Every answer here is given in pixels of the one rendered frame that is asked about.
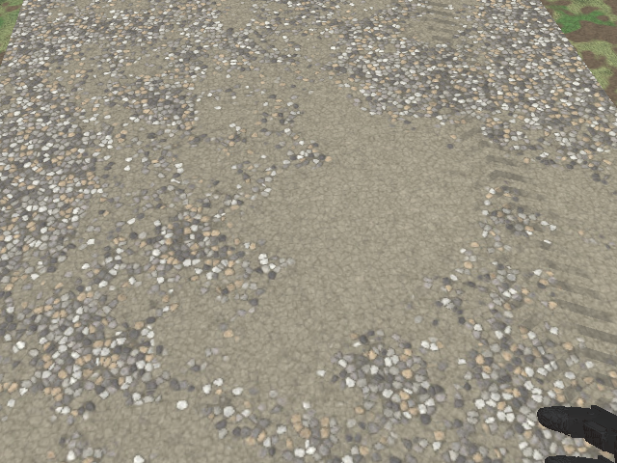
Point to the robot right hand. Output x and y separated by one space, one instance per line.
597 426

